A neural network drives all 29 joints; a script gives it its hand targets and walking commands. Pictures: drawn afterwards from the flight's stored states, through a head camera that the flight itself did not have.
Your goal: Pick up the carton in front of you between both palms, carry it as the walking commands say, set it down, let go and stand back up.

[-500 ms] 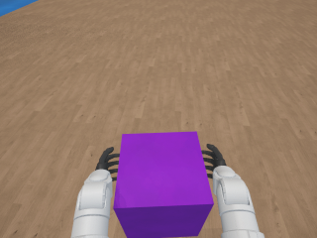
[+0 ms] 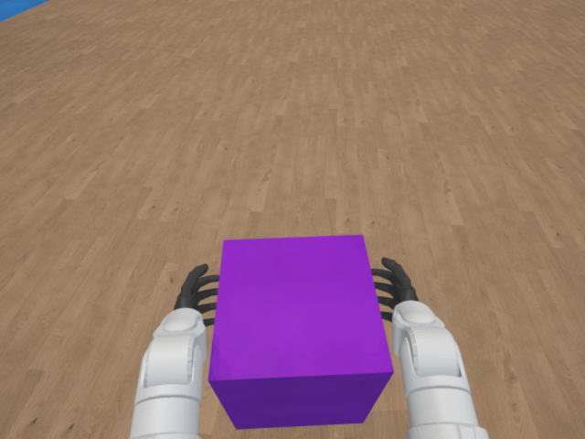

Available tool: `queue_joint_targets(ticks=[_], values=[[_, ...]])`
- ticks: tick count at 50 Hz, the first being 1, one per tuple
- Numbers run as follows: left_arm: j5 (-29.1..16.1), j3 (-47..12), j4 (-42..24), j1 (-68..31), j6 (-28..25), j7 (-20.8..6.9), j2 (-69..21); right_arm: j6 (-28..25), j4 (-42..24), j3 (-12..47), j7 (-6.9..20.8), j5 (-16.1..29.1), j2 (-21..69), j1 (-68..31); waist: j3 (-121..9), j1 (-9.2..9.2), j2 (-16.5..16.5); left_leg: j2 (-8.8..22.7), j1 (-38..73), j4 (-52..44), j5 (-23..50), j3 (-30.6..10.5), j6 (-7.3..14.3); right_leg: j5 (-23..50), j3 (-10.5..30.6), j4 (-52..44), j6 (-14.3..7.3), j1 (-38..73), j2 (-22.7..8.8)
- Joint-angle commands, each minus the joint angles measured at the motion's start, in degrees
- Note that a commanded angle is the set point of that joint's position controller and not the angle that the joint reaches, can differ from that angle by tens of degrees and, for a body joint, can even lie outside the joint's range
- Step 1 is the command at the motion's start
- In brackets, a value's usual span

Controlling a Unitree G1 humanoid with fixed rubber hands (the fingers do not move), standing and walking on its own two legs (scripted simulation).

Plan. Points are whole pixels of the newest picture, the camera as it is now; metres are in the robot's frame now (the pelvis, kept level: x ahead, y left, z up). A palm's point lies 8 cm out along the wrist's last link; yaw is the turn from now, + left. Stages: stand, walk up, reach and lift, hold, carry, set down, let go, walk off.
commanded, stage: carry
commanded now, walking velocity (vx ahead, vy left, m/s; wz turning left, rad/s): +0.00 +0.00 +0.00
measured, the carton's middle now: (296, 336) +0.30 +0.00 -0.05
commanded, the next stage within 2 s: hold in 0.14 s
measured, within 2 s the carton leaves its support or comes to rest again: neither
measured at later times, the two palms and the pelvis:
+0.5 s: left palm (167, 341) +0.25 +0.17 +0.05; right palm (393, 319) +0.28 -0.13 +0.04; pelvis -0.02 -0.01 +0.01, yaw +5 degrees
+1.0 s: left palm (186, 338) +0.25 +0.14 +0.05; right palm (409, 309) +0.29 -0.15 +0.05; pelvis -0.02 -0.04 +0.01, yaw +7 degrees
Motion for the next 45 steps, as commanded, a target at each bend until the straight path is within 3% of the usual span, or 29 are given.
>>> queue_joint_targets(ticks=[1, 3, 4, 6, 7, 8, 9, 10, 11, 12, 14, 15, 16, 18, 19, 21, 22, 24, 26, 27, 29, 31, 33, 34, 35, 37, 43, 44, 45], values=[[-15.2, -33.0, -4.6, -25.6, -2.4, -13.8, -51.7, -1.8, -4.0, 32.5, 13.8, 14.9, 52.5, -23.5, -15.3, -0.1, 1.1, 6.9, -1.2, -5.5, 18.9, -5.6, 0.8, 12.2, 7.0, -1.1, -0.4, 12.6, -4.9], [-15.9, -34.0, -5.4, -27.9, -2.7, -13.9, -52.6, -1.5, -2.9, 32.6, 13.7, 14.8, 52.6, -24.0, -14.6, 0.07, 1.4, 6.8, -2.1, -5.8, 18.8, -5.8, 1.0, 12.7, 7.1, -0.8, -0.5, 12.4, -5.2], [-15.3, -32.3, -4.5, -27.5, -2.6, -13.9, -51.6, -1.7, -3.0, 31.6, 13.8, 14.0, 51.7, -24.1, -15.5, -0.05, -1.5, 7.1, -1.5, -5.9, 18.6, -6.0, 0.9, 12.5, 6.4, -0.4, -0.1, 13.3, -4.8], [-14.9, -33.0, -3.2, -25.0, -2.4, -13.8, -51.5, -2.0, -5.3, 33.7, 13.6, 15.2, 51.5, -26.4, -14.4, 0.1, -0.3, 7.1, -0.8, -5.5, 19.8, -6.4, 0.9, 12.6, 6.2, -0.1, -0.2, 11.9, -4.6], [-14.8, -31.7, -3.1, -26.8, -2.3, -13.9, -51.2, -1.5, -1.4, 30.7, 13.7, 14.2, 50.7, -24.0, -13.1, -0.03, 1.3, 7.1, -2.9, -5.8, 20.3, -6.0, 0.9, 12.7, 6.5, -1.0, 0.0, 12.6, -5.0], [-14.4, -31.0, -2.7, -24.8, -3.0, -14.2, -52.3, -1.4, -3.4, 31.6, 13.8, 14.8, 52.9, -20.7, -8.8, 0.08, 4.4, -4.1, -6.0, -10.7, 30.1, -15.2, 0.5, 19.4, 13.9, -2.5, -0.9, 28.5, 10.3], [-13.4, -31.1, -3.7, -23.7, -4.0, -13.7, -51.7, -2.0, -5.2, 31.8, 13.3, 15.1, 50.0, -20.7, -10.4, 1.08, 6.7, -3.5, -7.4, -10.1, 36.4, -15.3, 0.1, 24.2, 16.6, -3.8, -1.9, 33.7, 9.3], [-13.0, -29.6, -1.4, -21.3, -4.2, -13.3, -49.7, -1.9, -6.4, 31.8, 13.0, 14.9, 50.4, -20.6, -13.8, 1.16, 1.3, -4.7, -0.2, -9.9, 35.5, -15.2, 0.7, 24.4, 16.5, -4.7, -0.7, 33.8, 9.5], [-10.9, -27.9, -2.4, -23.0, -4.8, -12.6, -48.7, -2.2, -4.9, 32.1, 13.1, 13.9, 50.1, -20.9, -11.0, 1.77, 3.1, -4.7, -0.8, -11.5, 30.0, -15.1, 0.7, 22.8, 16.8, -5.2, -0.1, 32.4, 8.6], [-11.5, -28.0, 0.0, -22.7, -4.9, -12.8, -49.9, -2.7, -5.3, 31.5, 12.8, 14.1, 50.2, -21.4, -8.9, 0.03, 1.8, -4.6, -2.8, -11.9, 32.1, -14.8, -0.1, 24.7, 16.3, -5.1, 0.4, 33.2, 9.4], [-13.0, -28.5, 0.3, -22.6, -5.5, -12.8, -50.3, -3.3, -7.2, 33.8, 12.8, 15.5, 50.3, -24.2, -11.2, 0.59, 1.7, -4.5, -2.6, -12.2, 30.7, -15.4, 0.3, 25.2, 17.4, -4.3, 0.6, 35.4, 9.5], [-12.6, -27.3, 0.4, -24.0, -5.8, -12.9, -49.7, -3.1, -5.4, 32.2, 12.9, 14.0, 49.5, -21.3, -11.1, -0.75, 2.1, -4.6, -1.4, -13.0, 28.1, -15.1, -0.1, 21.4, 16.7, -5.0, 0.9, 34.8, 9.6], [-11.4, -26.6, 1.3, -24.7, -5.7, -13.2, -50.8, -3.2, -5.9, 32.0, 13.2, 13.9, 50.3, -25.3, -8.2, 1.31, 1.7, -4.8, -2.7, -13.1, 28.2, -14.6, -0.1, 19.9, 16.1, -4.9, 1.3, 32.7, 10.1], [-13.3, -28.2, 2.8, -26.1, -5.5, -14.1, -50.9, -2.8, -2.6, 30.4, 13.3, 13.4, 50.4, -23.3, -6.3, -1.06, -0.3, -4.3, -4.0, -14.6, 20.2, -15.1, 0.6, 14.9, 15.2, -5.3, 0.9, 32.3, 10.3], [-13.7, -28.8, 1.4, -28.7, -5.8, -14.5, -53.5, -3.3, -4.3, 31.5, 13.3, 13.0, 51.1, -24.9, -7.5, -1.29, 1.4, -4.1, -4.4, -14.3, 20.5, -15.8, 0.1, 14.0, 15.5, -5.3, 0.3, 33.0, 10.3], [-11.8, -26.4, 3.0, -28.0, -5.5, -14.8, -51.8, -3.0, -1.0, 29.0, 13.7, 12.3, 49.9, -25.0, -5.0, 0.25, 2.8, -4.6, -7.3, -14.9, 17.6, -14.9, 0.2, 11.9, 15.5, -6.3, 0.3, 34.2, 9.3], [-13.4, -28.7, 1.2, -32.3, -6.0, -15.1, -51.3, -3.1, -0.4, 29.2, 13.7, 12.1, 52.6, -24.7, -6.0, -2.2, -0.2, -3.9, -6.5, -16.0, 14.6, -15.0, 0.6, 11.2, 15.1, -6.1, 0.6, 34.3, 10.5], [-12.0, -25.6, 4.0, -30.6, -6.2, -15.1, -51.8, -3.1, -0.5, 28.8, 13.6, 11.8, 52.4, -26.5, -4.7, -0.32, 0.7, -3.8, -12.1, -16.7, 9.9, -14.9, 1.7, 10.3, 15.7, -5.7, 0.7, 38.6, 9.1], [-12.1, -25.5, 5.5, -31.8, -6.6, -15.4, -51.0, -3.1, 1.3, 27.9, 13.9, 11.6, 52.4, -26.1, -3.0, -1.39, 1.6, -3.5, -12.2, -17.3, 9.6, -15.4, 2.1, 10.2, 15.5, -5.6, 0.6, 37.4, 9.2], [-11.5, -24.8, 5.5, -31.5, -6.7, -15.3, -50.9, -3.0, 1.7, 28.2, 13.8, 11.8, 52.2, -26.2, -4.7, 0.29, 0.7, -4.0, -12.3, -16.5, 10.4, -14.7, 2.0, 10.5, 15.6, -6.2, 0.9, 39.5, 8.7], [-11.8, -24.4, 5.0, -32.0, -7.2, -15.5, -51.5, -3.3, 0.4, 28.0, 14.1, 11.2, 52.2, -25.7, -4.2, -1.23, 1.2, -3.6, -13.4, -17.1, 7.7, -14.9, 2.0, 8.6, 15.8, -5.9, 0.7, 39.1, 8.8], [-11.5, -24.7, 4.6, -31.6, -6.9, -16.0, -51.7, -3.1, 0.9, 28.2, 14.4, 11.7, 53.5, -27.4, -5.3, -0.56, -0.6, -3.8, -13.3, -17.9, 6.1, -15.0, 2.7, 7.3, 15.6, -6.2, 1.3, 39.7, 9.1], [-11.6, -23.2, 6.1, -32.3, -7.4, -16.1, -52.6, -3.1, 1.2, 28.6, 14.9, 12.0, 53.5, -28.8, -4.5, 0.53, 1.0, -3.4, -17.1, -18.0, 1.2, -15.2, 3.0, 3.1, 15.7, -5.9, 1.5, 43.3, 8.4], [-11.5, -23.8, 7.0, -32.4, -7.5, -16.4, -53.1, -3.2, 1.3, 28.8, 15.0, 11.6, 53.7, -27.7, -4.8, -1.21, 0.5, -4.0, -15.6, -18.3, 0.8, -14.7, 3.2, 2.1, 16.3, -7.0, 1.2, 40.9, 8.5], [-11.2, -23.0, 7.4, -32.9, -7.8, -16.4, -53.3, -3.6, -0.8, 29.9, 15.1, 13.2, 54.8, -30.7, -6.0, 0.52, 0.2, -3.8, -16.8, -17.3, 0.5, -14.6, 3.4, 1.8, 16.2, -6.2, 1.9, 42.8, 8.0], [-10.5, -22.5, 7.2, -33.2, -7.8, -16.4, -52.6, -2.9, 3.3, 27.1, 15.3, 11.6, 54.4, -29.8, -3.8, 1.05, -0.8, -3.6, -17.5, -17.1, 1.0, -14.7, 3.5, 2.0, 16.1, -6.4, 1.6, 40.3, 8.3], [-10.2, -22.4, 7.6, -33.6, -6.8, -16.6, -52.7, -3.0, 4.1, 26.3, 15.4, 11.5, 53.8, -28.8, -5.0, -0.76, 1.5, -4.8, -13.3, -15.9, 2.4, -13.9, 2.6, 1.3, 17.5, -8.3, 1.4, 40.4, 7.0], [-10.3, -21.3, 8.5, -33.5, -7.0, -16.9, -52.1, -2.5, 4.7, 26.6, 15.3, 10.7, 54.4, -28.2, -4.7, -0.36, -1.8, -5.1, -12.5, -15.7, 4.0, -13.5, 2.7, 2.5, 16.8, -9.0, 1.8, 38.3, 7.3], [-11.2, -22.3, 7.1, -33.6, -7.0, -17.1, -52.5, -2.5, 2.7, 27.5, 15.1, 11.8, 54.0, -29.3, -5.2, -1.09, -1.0, -5.1, -13.5, -15.5, 4.9, -13.8, 2.7, 3.8, 16.7, -8.5, 1.9, 40.2, 7.1]])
